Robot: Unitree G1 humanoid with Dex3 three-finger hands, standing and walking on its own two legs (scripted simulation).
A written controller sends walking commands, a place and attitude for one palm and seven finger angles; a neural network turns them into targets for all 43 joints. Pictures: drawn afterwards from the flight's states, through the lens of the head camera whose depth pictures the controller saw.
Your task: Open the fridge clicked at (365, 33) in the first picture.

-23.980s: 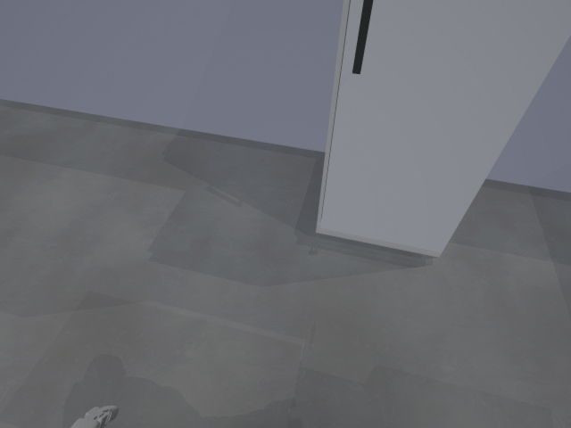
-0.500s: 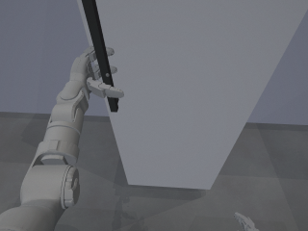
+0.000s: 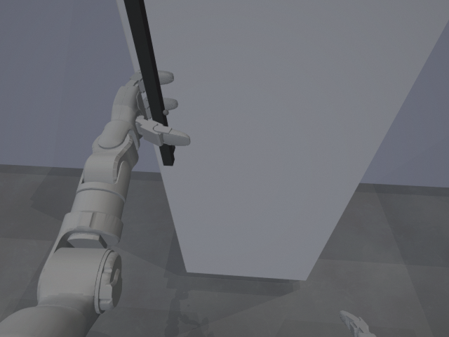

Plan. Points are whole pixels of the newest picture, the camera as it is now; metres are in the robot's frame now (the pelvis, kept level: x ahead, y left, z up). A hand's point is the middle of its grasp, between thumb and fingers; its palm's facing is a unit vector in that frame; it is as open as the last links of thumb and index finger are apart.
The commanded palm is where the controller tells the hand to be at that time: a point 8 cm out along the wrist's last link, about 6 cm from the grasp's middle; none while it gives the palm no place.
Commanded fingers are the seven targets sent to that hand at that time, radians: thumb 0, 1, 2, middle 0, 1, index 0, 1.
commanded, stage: slide the fingers in behind the handle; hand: left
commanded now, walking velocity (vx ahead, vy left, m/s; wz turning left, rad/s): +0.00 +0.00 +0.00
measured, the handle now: (156, 88) +0.49 +0.16 +0.22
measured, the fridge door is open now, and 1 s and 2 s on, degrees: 0 0 0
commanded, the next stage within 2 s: grip the handle and tug to test in 0.46 s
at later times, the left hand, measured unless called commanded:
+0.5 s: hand (164, 114) +0.43 +0.13 +0.20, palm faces +0.00 -1.00 -0.01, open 14.2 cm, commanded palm +0.40 +0.17 +0.20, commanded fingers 0.00 -0.50 0.30 -0.30 -1.20 -0.30 -1.20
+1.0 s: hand (164, 114) +0.43 +0.13 +0.20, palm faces +0.02 -1.00 -0.02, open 10.0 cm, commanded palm +0.40 +0.17 +0.20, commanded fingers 0.00 0.57 0.76 -0.41 -1.35 -0.41 -1.35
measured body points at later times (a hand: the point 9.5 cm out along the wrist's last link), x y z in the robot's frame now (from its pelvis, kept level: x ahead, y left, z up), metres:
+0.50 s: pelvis +0.00 +0.01 +0.00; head -0.01 +0.00 +0.45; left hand +0.42 +0.19 +0.21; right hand +0.14 -0.22 -0.11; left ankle -0.02 +0.11 -0.74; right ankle +0.00 -0.11 -0.74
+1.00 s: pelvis -0.01 +0.00 +0.00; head -0.01 -0.01 +0.45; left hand +0.42 +0.19 +0.21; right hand +0.13 -0.23 -0.11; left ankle -0.02 +0.11 -0.74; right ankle +0.00 -0.11 -0.74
